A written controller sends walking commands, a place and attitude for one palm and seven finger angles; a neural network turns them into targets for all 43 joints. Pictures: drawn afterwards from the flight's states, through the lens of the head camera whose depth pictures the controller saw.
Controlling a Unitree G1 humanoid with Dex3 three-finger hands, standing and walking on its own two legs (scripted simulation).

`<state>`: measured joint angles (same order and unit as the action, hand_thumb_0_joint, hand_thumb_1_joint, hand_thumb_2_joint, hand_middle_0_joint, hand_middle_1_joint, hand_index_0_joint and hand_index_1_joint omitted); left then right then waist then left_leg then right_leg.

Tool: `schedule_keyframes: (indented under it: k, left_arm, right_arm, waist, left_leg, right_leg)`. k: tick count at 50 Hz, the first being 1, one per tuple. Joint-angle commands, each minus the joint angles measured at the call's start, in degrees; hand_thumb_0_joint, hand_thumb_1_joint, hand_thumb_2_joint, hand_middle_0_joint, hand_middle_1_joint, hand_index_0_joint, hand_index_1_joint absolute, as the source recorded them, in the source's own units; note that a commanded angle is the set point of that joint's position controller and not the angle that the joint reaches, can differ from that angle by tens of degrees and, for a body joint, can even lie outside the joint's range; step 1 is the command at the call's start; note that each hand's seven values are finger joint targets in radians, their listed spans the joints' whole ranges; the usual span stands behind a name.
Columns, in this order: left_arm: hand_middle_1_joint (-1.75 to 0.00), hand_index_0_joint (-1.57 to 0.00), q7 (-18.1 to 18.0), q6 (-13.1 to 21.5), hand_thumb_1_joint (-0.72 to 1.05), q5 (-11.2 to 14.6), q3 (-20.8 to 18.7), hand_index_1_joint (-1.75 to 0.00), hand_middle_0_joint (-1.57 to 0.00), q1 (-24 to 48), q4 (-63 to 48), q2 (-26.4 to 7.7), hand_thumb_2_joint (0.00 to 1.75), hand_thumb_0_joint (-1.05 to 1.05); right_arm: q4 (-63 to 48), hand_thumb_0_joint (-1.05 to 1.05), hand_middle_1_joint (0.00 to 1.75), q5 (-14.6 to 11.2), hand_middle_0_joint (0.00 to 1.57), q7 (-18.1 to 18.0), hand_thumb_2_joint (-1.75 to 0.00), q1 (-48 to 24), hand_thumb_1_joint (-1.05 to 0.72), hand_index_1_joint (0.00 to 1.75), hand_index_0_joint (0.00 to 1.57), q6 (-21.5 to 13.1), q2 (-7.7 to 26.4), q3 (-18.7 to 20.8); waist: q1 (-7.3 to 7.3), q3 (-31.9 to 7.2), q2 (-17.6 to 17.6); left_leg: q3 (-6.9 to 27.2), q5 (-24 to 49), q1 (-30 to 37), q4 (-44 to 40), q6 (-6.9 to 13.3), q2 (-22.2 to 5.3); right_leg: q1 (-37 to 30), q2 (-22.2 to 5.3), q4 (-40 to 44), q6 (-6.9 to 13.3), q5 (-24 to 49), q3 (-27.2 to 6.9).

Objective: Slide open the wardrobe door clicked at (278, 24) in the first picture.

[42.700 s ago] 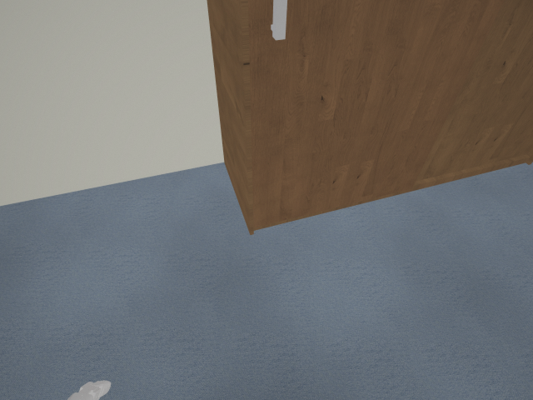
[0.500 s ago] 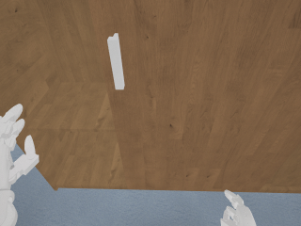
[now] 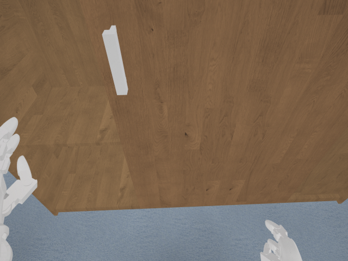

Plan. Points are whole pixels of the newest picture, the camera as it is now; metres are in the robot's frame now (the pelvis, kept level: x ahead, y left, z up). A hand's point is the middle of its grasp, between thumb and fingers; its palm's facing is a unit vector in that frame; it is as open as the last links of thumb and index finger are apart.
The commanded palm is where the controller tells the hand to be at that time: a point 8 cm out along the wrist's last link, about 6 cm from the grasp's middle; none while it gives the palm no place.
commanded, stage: step back with the hand held close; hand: left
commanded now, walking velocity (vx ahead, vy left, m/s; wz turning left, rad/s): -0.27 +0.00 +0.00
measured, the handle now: (118, 61) +0.53 +0.20 +0.22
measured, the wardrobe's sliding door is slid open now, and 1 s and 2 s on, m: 0.50 0.50 0.50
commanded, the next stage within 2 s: stop stepping back and stand still in 1.04 s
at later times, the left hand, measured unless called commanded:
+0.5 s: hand out of the picture +0.12 +0.29 +0.16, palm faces +0.50 -0.76 -0.42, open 7.4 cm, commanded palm +0.06 +0.32 +0.17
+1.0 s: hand out of the picture +0.00 +0.31 +0.17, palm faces +0.59 -0.69 -0.43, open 7.4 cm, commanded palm -0.05 +0.32 +0.17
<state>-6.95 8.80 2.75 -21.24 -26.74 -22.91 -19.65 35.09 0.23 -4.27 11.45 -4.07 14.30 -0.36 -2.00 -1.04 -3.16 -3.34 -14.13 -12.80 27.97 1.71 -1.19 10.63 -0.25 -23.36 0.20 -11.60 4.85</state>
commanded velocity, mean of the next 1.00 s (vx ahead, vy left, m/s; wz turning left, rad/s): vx -0.32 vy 0.00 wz -0.06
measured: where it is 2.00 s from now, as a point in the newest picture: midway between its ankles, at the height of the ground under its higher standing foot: outside the picture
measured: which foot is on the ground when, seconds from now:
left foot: down 0.00-1.00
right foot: down 0.00-0.78, up 0.80-1.00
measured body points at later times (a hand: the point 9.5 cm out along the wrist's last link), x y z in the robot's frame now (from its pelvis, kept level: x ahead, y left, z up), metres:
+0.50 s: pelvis -0.07 +0.02 -0.02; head -0.08 +0.03 +0.43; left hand +0.09 +0.33 +0.18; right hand +0.11 -0.21 -0.08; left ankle +0.01 +0.10 -0.74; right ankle +0.01 -0.11 -0.74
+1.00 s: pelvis -0.16 +0.01 -0.03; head -0.16 +0.03 +0.42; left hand -0.04 +0.34 +0.19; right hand +0.05 -0.19 -0.09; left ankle +0.01 +0.11 -0.74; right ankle -0.25 -0.12 -0.73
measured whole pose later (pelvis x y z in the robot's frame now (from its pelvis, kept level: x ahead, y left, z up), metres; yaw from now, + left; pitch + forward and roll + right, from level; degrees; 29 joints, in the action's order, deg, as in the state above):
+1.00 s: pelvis -0.16 +0.01 -0.03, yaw +6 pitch +2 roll -3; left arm -8.3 17.5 2.5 -28.9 -29.6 -29.2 -24.3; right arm 34.7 0.9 -2.8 12.1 -10.4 10.0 0.9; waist -2.4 -2.8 -0.1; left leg -7.7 -0.1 -33.2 30.0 4.1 -4.3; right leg 11.2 4.2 -38.9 0.9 -29.3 0.6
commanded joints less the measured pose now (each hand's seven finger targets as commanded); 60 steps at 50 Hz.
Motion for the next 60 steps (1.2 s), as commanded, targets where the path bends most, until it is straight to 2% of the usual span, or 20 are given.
schedule_keyframes:
  k: [1,5,8,20,27,32,34,37,40,42,44,47,49,50,52,54,56,58,59,60]
  left_arm:
    - [-0.30,-0.20,-1.3,4.0,0.90,0.2,-8.2,-0.30,-0.20,-1.4,-14.0,-13.0,0.90,0.00]
    - [-0.30,-0.20,-1.9,4.6,0.90,0.3,-11.4,-0.30,-0.20,-2.1,-17.3,-16.0,0.90,0.00]
    - [-0.30,-0.20,-2.0,4.9,0.90,0.3,-10.7,-0.30,-0.20,-2.9,-16.9,-14.7,0.90,0.00]
    - [-0.30,-0.20,-2.0,7.7,0.90,-2.6,-9.7,-0.30,-0.20,3.7,-14.5,-13.2,0.90,0.00]
    - [-0.30,-0.20,-2.3,10.3,0.90,-3.5,-10.9,-0.30,-0.20,4.6,-17.0,-14.0,0.90,0.00]
    - [-0.30,-0.20,-2.1,11.7,0.90,-2.2,-11.9,-0.30,-0.20,0.2,-17.1,-14.6,0.90,0.00]
    - [-0.30,-0.20,-2.2,11.5,0.90,-1.6,-10.4,-0.30,-0.20,2.4,-16.9,-13.9,0.90,0.00]
    - [-0.30,-0.20,-2.6,11.4,0.90,-1.5,-9.8,-0.30,-0.20,3.9,-15.9,-13.7,0.90,0.00]
    - [-0.30,-0.20,-2.3,11.9,0.90,-2.8,-12.2,-0.30,-0.20,5.2,-15.8,-14.5,0.90,0.00]
    - [-0.30,-0.20,-2.0,11.9,0.90,-2.3,-13.2,-0.30,-0.20,6.3,-19.0,-15.8,0.90,0.00]
    - [-0.30,-0.20,-1.8,11.9,0.90,-1.5,-13.3,-0.30,-0.20,0.8,-17.0,-14.7,0.90,0.00]
    - [-0.30,-0.20,-1.6,11.3,0.90,0.5,-11.4,-0.30,-0.20,-3.2,-16.9,-13.1,0.90,0.00]
    - [-0.30,-0.20,-1.3,11.9,0.90,1.1,-10.4,-0.30,-0.20,0.7,-18.0,-13.1,0.90,0.00]
    - [-0.30,-0.20,-1.5,12.5,0.90,0.3,-9.9,-0.30,-0.20,3.4,-19.1,-13.6,0.90,0.00]
    - [-0.30,-0.20,-2.5,13.2,0.90,-1.0,-8.5,-0.30,-0.20,12.4,-19.3,-16.6,0.90,0.00]
    - [-0.30,-0.20,-2.8,12.9,0.90,-2.4,-8.3,-0.30,-0.20,15.9,-19.6,-18.3,0.90,0.00]
    - [-0.30,-0.20,-2.1,10.0,0.90,-2.5,-7.9,-0.30,-0.20,13.7,-15.4,-17.0,0.90,0.00]
    - [-0.30,-0.20,-1.6,8.6,0.90,-2.1,-6.7,-0.30,-0.20,11.8,-12.8,-14.6,0.90,0.00]
    - [-0.30,-0.20,-1.5,8.2,0.90,-1.7,-7.1,-0.30,-0.20,8.8,-11.7,-14.1,0.90,0.00]
    - [-0.30,-0.20,-1.1,7.7,0.90,-1.9,-7.1,-0.30,-0.20,6.2,-11.0,-13.6,0.90,0.00]
  right_arm:
    - [-10.8,0.00,0.30,-0.3,0.20,-0.8,-0.90,-6.1,-0.90,0.30,0.20,-1.6,5.6,2.5]
    - [-12.4,0.00,0.30,-0.5,0.20,-1.4,-0.90,-6.2,-0.90,0.30,0.20,-0.6,5.9,3.0]
    - [-13.0,0.00,0.30,-0.5,0.20,-1.5,-0.90,-5.5,-0.90,0.30,0.20,-0.6,6.0,3.1]
    - [-12.6,0.00,0.30,-0.4,0.20,-1.4,-0.90,-3.8,-0.90,0.30,0.20,-3.8,7.4,3.4]
    - [-11.8,0.00,0.30,0.2,0.20,-1.1,-0.90,-2.9,-0.90,0.30,0.20,-6.4,6.4,3.3]
    - [-10.6,0.00,0.30,0.4,0.20,0.0,-0.90,-1.5,-0.90,0.30,0.20,-7.0,5.4,3.8]
    - [-9.6,0.00,0.30,0.3,0.20,0.3,-0.90,-1.0,-0.90,0.30,0.20,-6.9,5.4,3.6]
    - [-9.3,0.00,0.30,-0.1,0.20,-0.5,-0.90,-1.6,-0.90,0.30,0.20,-7.3,6.0,3.6]
    - [-10.4,0.00,0.30,-0.4,0.20,-1.2,-0.90,-3.7,-0.90,0.30,0.20,-8.4,7.1,4.2]
    - [-9.8,0.00,0.30,0.3,0.20,-0.7,-0.90,-2.9,-0.90,0.30,0.20,-9.0,5.8,5.1]
    - [-9.5,0.00,0.30,0.2,0.20,0.2,-0.90,-3.5,-0.90,0.30,0.20,-9.9,6.1,5.9]
    - [-9.1,0.00,0.30,0.1,0.20,1.0,-0.90,-4.4,-0.90,0.30,0.20,-9.9,4.7,4.9]
    - [-7.4,0.00,0.30,0.7,0.20,1.3,-0.90,-4.1,-0.90,0.30,0.20,-9.5,4.6,4.5]
    - [-6.8,0.00,0.30,0.9,0.20,1.5,-0.90,-3.6,-0.90,0.30,0.20,-8.9,4.0,4.5]
    - [-5.2,0.00,0.30,0.5,0.20,1.3,-0.90,-5.0,-0.90,0.30,0.20,-8.2,1.9,3.7]
    - [-6.5,0.00,0.30,-0.2,0.20,0.4,-0.90,-6.9,-0.90,0.30,0.20,-8.9,2.5,3.8]
    - [-7.0,0.00,0.30,0.2,0.20,-0.9,-0.90,-7.9,-0.90,0.30,0.20,-7.7,1.9,2.5]
    - [-6.2,0.00,0.30,-0.4,0.20,-1.4,-0.90,-6.2,-0.90,0.30,0.20,-6.6,2.7,2.0]
    - [-6.2,0.00,0.30,-0.8,0.20,-1.2,-0.90,-4.6,-0.90,0.30,0.20,-6.6,4.2,2.6]
    - [-6.9,0.00,0.30,-1.0,0.20,-0.5,-0.90,-3.7,-0.90,0.30,0.20,-6.8,5.5,3.6]
  waist:
    - [0.71,-8.8,1.0]
    - [0.52,-10.5,0.8]
    - [0.56,-9.2,-0.9]
    - [1.47,-0.9,-1.4]
    - [1.35,-1.3,-3.5]
    - [2.01,-3.3,4.4]
    - [2.53,-2.2,6.1]
    - [2.63,-2.1,0.8]
    - [0.86,-4.0,-12.3]
    - [0.99,-6.9,-7.6]
    - [0.29,-8.2,-6.4]
    - [0.58,-7.1,-10.2]
    - [0.85,-5.8,-7.9]
    - [1.13,-6.0,-3.7]
    - [1.31,-5.6,14.6]
    - [0.81,-6.2,19.7]
    - [1.20,-5.2,12.0]
    - [1.94,-6.9,-1.5]
    - [1.82,-9.7,-7.1]
    - [1.28,-11.4,-9.3]
  left_leg:
    - [4.6,17.6,1.7,-2.3,0.7,-2.7]
    - [5.7,21.5,-0.8,-2.8,0.7,-3.8]
    - [7.0,17.6,-5.4,-4.8,1.1,-5.1]
    - [11.1,-25.7,-30.7,-10.9,4.5,-6.8]
    - [12.7,-28.6,-31.7,-10.0,4.5,-6.4]
    - [7.8,-19.6,-20.9,2.6,1.8,-1.7]
    - [7.2,-16.7,-15.3,5.2,0.5,-0.5]
    - [10.5,-18.6,-17.3,-3.7,1.7,-3.7]
    - [22.8,-34.7,-37.3,-20.8,7.3,-16.1]
    - [21.2,-23.9,-28.3,-19.1,7.8,-17.8]
    - [15.8,-20.6,-19.7,-16.5,6.2,-17.3]
    - [10.8,-19.0,-12.9,-17.0,1.7,-16.0]
    - [9.2,-16.3,-8.2,-14.0,-1.7,-14.9]
    - [6.7,-9.4,-3.4,-6.6,-2.9,-11.7]
    - [0.7,-2.8,3.1,17.6,-5.4,-3.7]
    - [2.3,-5.6,-5.3,21.3,-3.3,-0.7]
    - [0.9,0.0,-7.9,15.0,-3.3,-0.2]
    - [-1.2,17.2,-0.9,1.4,-2.5,0.1]
    - [2.2,36.3,6.3,-1.3,-0.6,-4.5]
    - [6.1,45.3,11.2,-1.0,1.4,-9.5]
  right_leg:
    - [-1.5,-5.5,-0.1,0.3,16.0,-6.1]
    - [-3.6,-4.0,-4.0,-0.2,20.0,-5.6]
    - [-4.8,-2.8,-6.2,-0.6,16.7,-5.3]
    - [-9.7,-1.2,-9.8,-0.8,-1.1,-7.6]
    - [-8.1,0.1,-11.1,-0.2,-4.3,-8.7]
    - [3.5,-5.7,-1.7,3.0,-4.6,-18.6]
    - [11.1,-7.1,1.7,3.6,-9.4,-18.7]
    - [9.1,-1.8,-3.7,0.4,-10.1,-12.0]
    - [-10.5,6.2,-29.6,-2.3,-5.0,-5.7]
    - [-4.1,6.0,-35.8,-1.5,-11.5,-6.7]
    - [0.4,5.5,-31.0,-0.7,-16.1,-5.3]
    - [2.6,4.6,-16.6,1.2,-21.0,-2.9]
    - [4.3,2.6,-2.4,2.0,-19.4,-5.5]
    - [8.1,-1.1,5.7,3.2,-15.6,-12.3]
    - [22.2,-17.9,13.6,8.0,-0.6,-32.1]
    - [10.2,-13.5,3.6,4.0,32.7,-21.9]
    - [3.2,-11.7,-3.3,3.8,49.4,-18.3]
    - [2.0,-6.5,-9.0,0.2,48.1,-12.3]
    - [5.1,-2.7,-12.0,-2.3,38.0,-9.9]
    - [8.6,0.2,-15.6,-2.8,16.5,-9.0]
